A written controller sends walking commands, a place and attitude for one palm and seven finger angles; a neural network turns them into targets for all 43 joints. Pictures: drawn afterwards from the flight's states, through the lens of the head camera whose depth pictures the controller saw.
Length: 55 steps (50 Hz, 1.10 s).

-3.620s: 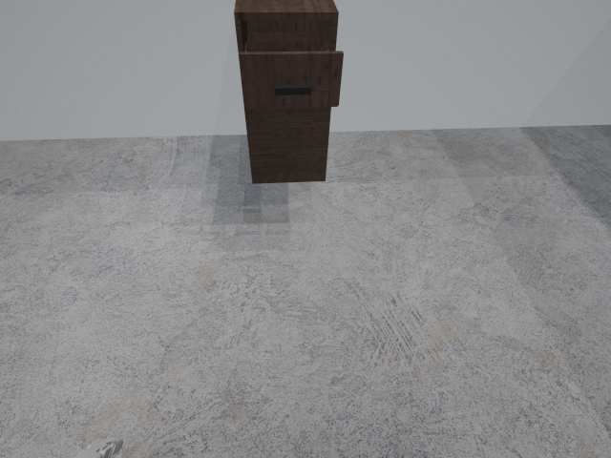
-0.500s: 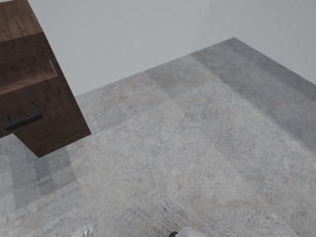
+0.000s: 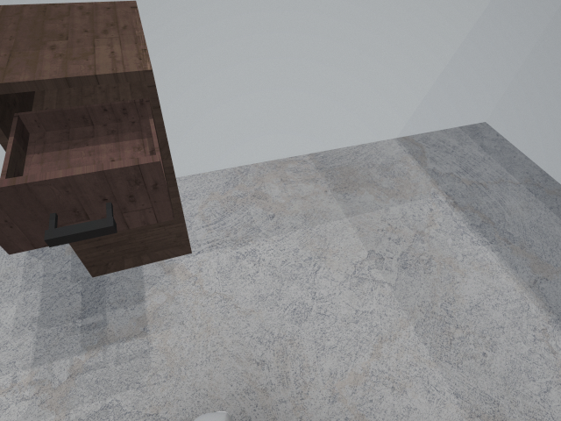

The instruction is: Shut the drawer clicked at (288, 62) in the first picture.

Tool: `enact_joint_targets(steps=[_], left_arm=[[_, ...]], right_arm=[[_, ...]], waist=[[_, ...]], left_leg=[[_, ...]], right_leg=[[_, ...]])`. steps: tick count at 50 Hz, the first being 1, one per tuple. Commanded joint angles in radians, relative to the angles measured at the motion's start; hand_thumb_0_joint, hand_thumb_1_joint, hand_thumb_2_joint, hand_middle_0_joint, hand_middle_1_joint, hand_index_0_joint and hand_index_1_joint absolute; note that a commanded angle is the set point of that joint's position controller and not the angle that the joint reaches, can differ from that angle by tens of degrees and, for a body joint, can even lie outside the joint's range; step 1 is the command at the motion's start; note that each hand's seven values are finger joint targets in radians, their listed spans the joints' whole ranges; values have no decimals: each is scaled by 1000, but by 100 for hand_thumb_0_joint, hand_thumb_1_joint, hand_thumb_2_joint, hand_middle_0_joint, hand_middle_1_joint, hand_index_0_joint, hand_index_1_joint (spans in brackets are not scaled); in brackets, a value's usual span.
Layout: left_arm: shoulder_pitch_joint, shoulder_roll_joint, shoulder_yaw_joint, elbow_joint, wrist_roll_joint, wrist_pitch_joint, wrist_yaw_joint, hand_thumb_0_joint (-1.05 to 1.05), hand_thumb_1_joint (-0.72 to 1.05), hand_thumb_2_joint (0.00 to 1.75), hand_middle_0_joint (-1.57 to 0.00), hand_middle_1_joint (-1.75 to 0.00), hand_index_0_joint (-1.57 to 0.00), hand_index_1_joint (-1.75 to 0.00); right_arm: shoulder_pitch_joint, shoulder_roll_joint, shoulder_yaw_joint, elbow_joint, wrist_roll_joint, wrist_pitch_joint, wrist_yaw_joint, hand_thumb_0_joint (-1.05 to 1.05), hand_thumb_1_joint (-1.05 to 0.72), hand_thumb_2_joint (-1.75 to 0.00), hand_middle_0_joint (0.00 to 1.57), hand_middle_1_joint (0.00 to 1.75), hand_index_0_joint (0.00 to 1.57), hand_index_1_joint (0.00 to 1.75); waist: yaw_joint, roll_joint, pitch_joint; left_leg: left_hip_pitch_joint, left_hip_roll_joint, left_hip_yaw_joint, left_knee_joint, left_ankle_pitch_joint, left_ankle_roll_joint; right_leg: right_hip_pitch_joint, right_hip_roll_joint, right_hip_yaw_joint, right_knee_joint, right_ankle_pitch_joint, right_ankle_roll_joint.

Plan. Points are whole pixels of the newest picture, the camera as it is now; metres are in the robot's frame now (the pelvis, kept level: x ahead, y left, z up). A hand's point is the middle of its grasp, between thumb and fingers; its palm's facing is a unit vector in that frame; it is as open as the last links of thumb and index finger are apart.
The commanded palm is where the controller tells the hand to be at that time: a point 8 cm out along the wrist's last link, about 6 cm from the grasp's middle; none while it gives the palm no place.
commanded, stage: turn to face it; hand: left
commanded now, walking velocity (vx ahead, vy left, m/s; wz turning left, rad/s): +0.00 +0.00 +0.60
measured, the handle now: (82, 222) +0.45 +0.41 -0.07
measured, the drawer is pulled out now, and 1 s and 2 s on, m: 0.30 0.30 0.30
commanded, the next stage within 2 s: take the last steps up to it in 0.60 s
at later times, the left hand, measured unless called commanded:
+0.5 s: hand out of the picture +0.05 +0.18 -0.13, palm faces +0.27 -0.92 -0.30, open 7.4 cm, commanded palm none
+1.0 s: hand out of the picture -0.05 +0.19 -0.15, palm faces +0.43 -0.88 -0.21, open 7.4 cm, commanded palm none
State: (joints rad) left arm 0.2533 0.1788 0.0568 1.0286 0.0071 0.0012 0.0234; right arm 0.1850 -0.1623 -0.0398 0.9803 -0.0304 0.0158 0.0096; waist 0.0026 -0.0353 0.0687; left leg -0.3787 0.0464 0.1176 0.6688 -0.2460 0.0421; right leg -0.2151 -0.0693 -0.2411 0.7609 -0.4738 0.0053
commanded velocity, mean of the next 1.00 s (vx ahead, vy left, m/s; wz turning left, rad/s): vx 0.10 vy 0.01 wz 0.31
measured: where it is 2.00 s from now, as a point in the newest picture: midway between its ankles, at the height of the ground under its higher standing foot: (236, 416)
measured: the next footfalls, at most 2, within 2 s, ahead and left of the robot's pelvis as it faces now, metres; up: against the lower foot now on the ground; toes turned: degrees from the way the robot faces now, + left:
right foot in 0.44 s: +0.06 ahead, -0.16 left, +0.00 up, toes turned +10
left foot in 0.80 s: +0.00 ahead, +0.09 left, +0.00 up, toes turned +26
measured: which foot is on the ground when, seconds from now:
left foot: down 0.00-0.42, up 0.44-0.78, down 0.80-1.00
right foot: up 0.00-0.42, down 0.44-0.82, up 0.84-1.00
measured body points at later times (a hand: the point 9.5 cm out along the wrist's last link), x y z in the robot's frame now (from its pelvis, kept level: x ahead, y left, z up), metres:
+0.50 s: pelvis +0.01 -0.05 +0.01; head +0.04 -0.06 +0.46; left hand +0.03 +0.22 -0.11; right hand +0.13 -0.29 -0.14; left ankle +0.04 +0.08 -0.69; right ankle +0.02 -0.17 -0.72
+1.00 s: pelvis +0.02 +0.00 +0.02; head +0.03 +0.02 +0.47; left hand -0.07 +0.24 -0.14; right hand +0.18 -0.19 -0.11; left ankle -0.03 +0.07 -0.72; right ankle +0.07 -0.14 -0.64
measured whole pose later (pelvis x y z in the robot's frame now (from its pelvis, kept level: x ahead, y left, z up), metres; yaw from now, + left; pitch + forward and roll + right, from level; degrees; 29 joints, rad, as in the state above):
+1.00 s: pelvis +0.02 +0.00 +0.02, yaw +23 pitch -1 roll -1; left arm 0.29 0.24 0.06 1.03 0.03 0.03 -0.01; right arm 0.23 -0.17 -0.03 0.97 -0.02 -0.02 -0.01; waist 0.02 -0.03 0.05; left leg -0.14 0.00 0.06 0.43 -0.28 0.05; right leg -0.45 -0.10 -0.07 1.06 -0.38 0.04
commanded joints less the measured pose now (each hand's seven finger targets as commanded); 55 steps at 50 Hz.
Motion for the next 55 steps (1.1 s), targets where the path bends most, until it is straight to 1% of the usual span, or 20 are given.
enact_joint_targets(steps=[1, 4, 8, 14, 19, 20, 21, 22, 23, 24, 26, 30, 35, 38, 39, 41, 42, 43, 49, 55], left_arm=[[-63, 103, 28, -128, 7, 6, 6, 0, 90, 90, -20, -30, -20, -30], [-32, 108, 40, -111, 13, 17, -8, 0, 90, 90, -20, -30, -20, -30], [-11, 103, 43, -115, 12, 32, -5, 0, 90, 90, -20, -30, -20, -30], [-64, 107, 38, -163, 10, 32, 1, 0, 90, 90, -20, -30, -20, -30], [55, 121, 36, -153, 2, 18, 6, 0, 90, 90, -20, -30, -20, -30], [99, 151, 43, -150, 5, 11, 11, 0, 90, 90, -20, -30, -20, -30], [111, 246, 60, -157, 24, 1, 17, 0, 90, 90, -20, -30, -20, -30], [46, 300, 57, -186, 21, 7, 18, 0, 90, 90, -20, -30, -20, -30], [-28, 262, 47, -210, 18, 6, 20, 0, 90, 90, -20, -30, -20, -30], [-89, 221, 45, -218, 17, -3, 23, 0, 90, 90, -20, -30, -20, -30], [-99, 177, 26, -210, 13, -14, 15, 0, 90, 90, -20, -30, -20, -30], [50, 190, 27, -155, 21, -18, 17, 0, 90, 90, -20, -30, -20, -30], [92, 226, 35, -117, 26, -6, 14, 0, 90, 90, -20, -30, -20, -30], [67, 224, 34, -101, 14, -6, 6, 0, 90, 90, -20, -30, -20, -30], [52, 208, 31, -103, 8, -5, 0, 0, 90, 90, -20, -30, -20, -30], [-9, 106, 7, -167, 10, -4, -13, 0, 90, 90, -20, -30, -20, -30], [-64, 127, 10, -175, 18, -4, -12, 0, 90, 90, -20, -30, -20, -30], [-88, 124, 14, -151, 23, -2, -13, 0, 90, 90, -20, -30, -20, -30], [15, 92, 0, -63, 20, -4, -41, 0, 90, 90, -20, -30, -20, -30], [-100, 76, -5, -94, 19, -12, -41, 0, 90, 90, -20, -30, -20, -30]], right_arm=[[148, -235, -53, -31, 9, -11, -27, 0, -90, -90, 20, 30, 20, 30], [12, -203, -43, -87, 9, -13, -26, 0, -90, -90, 20, 30, 20, 30], [17, -211, -56, -97, 11, -9, -21, 0, -90, -90, 20, 30, 20, 30], [45, -234, -74, -99, 5, 8, -15, 0, -90, -90, 20, 30, 20, 30], [-7, -231, -82, -125, 9, 19, -9, 0, -90, -90, 20, 30, 20, 30], [-14, -200, -78, -136, 15, 21, -5, 0, -90, -90, 20, 30, 20, 30], [-6, -124, -68, -153, 24, 24, -1, 0, -90, -90, 20, 30, 20, 30], [-29, -138, -71, -171, 12, 21, -4, 0, -90, -90, 20, 30, 20, 30], [-19, -168, -76, -165, 5, 26, 0, 0, -90, -90, 20, 30, 20, 30], [4, -154, -77, -147, 5, 37, 6, 0, -90, -90, 20, 30, 20, 30], [22, -153, -68, -114, 5, 35, 9, 0, -90, -90, 20, 30, 20, 30], [-57, -122, -46, -121, 14, 27, 5, 0, -90, -90, 20, 30, 20, 30], [-101, -103, -26, -124, 22, 21, 2, 0, -90, -90, 20, 30, 20, 30], [-11, -119, -21, -86, 15, 4, 0, 0, -90, -90, 20, 30, 20, 30], [45, -158, -30, -69, 13, -6, 0, 0, -90, -90, 20, 30, 20, 30], [197, -323, -67, -41, 3, -17, -9, 0, -90, -90, 20, 30, 20, 30], [202, -305, -62, -28, 2, -13, -14, 0, -90, -90, 20, 30, 20, 30], [176, -250, -45, -23, 3, -25, -25, 0, -90, -90, 20, 30, 20, 30], [110, -163, -17, -23, 17, -59, -33, 0, -90, -90, 20, 30, 20, 30], [216, -157, -24, 36, 10, -68, -32, 0, -90, -90, 20, 30, 20, 30]], waist=[[-57, 226, -128], [-5, 140, -90], [-11, 149, -112], [-38, 188, -113], [16, 191, -158], [40, 115, -163], [48, -166, -133], [42, -262, -78], [8, -127, -59], [-30, -106, -48], [-39, -133, -11], [30, -148, -51], [54, -201, -58], [8, -173, -107], [-22, -88, -128], [-95, 363, -145], [-100, 252, -86], [-89, 308, -53], [-3, 163, 2], [-39, 139, 43]], left_leg=[[253, 339, -474, -352, 387, 194], [114, 227, -364, -397, 106, 116], [113, 179, -360, -423, -18, 111], [146, 175, -448, -398, -26, 135], [48, 108, -443, -300, 85, 82], [-57, 53, -394, -221, 15, 32], [-260, -85, -231, 31, -176, -54], [-290, -111, -168, 266, -305, -78], [-231, -71, -213, 402, -256, -63], [-219, -60, -201, 465, -197, -68], [-232, -30, -157, 515, -137, -92], [-195, -29, -89, 328, -193, -110], [-30, -47, -33, 75, -197, -90], [179, -62, -8, -152, -39, -70], [318, -25, -43, -254, 9, -51], [505, 348, -532, -384, 167, 150], [439, 364, -512, -400, 74, 196], [378, 299, -471, -432, 47, 169], [257, 173, -269, -483, 65, 129], [312, 202, -279, -496, 93, 157]], right_leg=[[-340, -35, 210, 435, -126, 50], [-294, -37, 230, 407, 57, 56], [-268, -21, 222, 297, 96, 70], [-241, 11, 220, 108, 30, 71], [32, 59, 200, -252, 162, 47], [162, 4, 241, -406, 208, 27], [241, -257, 521, -558, 83, -56], [75, -427, 640, -580, 152, -138], [-34, -394, 538, -561, 183, -158], [-48, -325, 461, -539, 256, -134], [12, -246, 326, -451, 529, -118], [190, -243, 241, -351, 894, -123], [161, -246, 229, -315, 917, -122], [89, -215, 203, -277, 636, -64], [-10, -189, 170, -185, 473, -32], [-396, 5, 84, 219, -183, 50], [-432, -26, 167, 313, -176, 26], [-439, -45, 205, 345, -101, 23], [-337, -45, 183, 281, 155, 34], [-347, -46, 171, 57, 175, 40]])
